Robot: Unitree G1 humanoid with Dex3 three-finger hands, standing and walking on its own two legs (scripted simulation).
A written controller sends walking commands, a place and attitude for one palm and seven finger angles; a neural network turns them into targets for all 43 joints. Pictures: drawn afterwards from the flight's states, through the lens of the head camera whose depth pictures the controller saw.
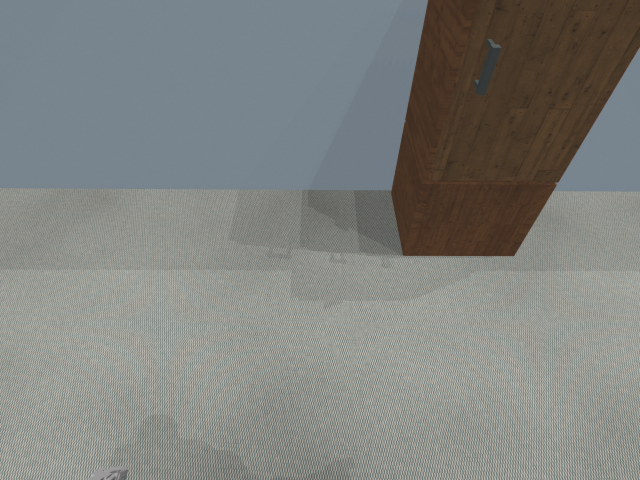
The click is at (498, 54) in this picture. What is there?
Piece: cupboard door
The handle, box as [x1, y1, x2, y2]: [474, 39, 500, 94]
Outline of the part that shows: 491,39 487,39 486,42 489,47 489,50 480,78 478,80 474,80 474,84 476,87 475,91 477,94 485,93 500,50 500,46 498,44 495,44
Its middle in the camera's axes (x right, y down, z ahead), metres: +0.42 -0.44 +0.98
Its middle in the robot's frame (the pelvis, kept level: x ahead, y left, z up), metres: +1.06 -0.36 +0.04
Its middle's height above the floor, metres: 0.82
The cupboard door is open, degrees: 0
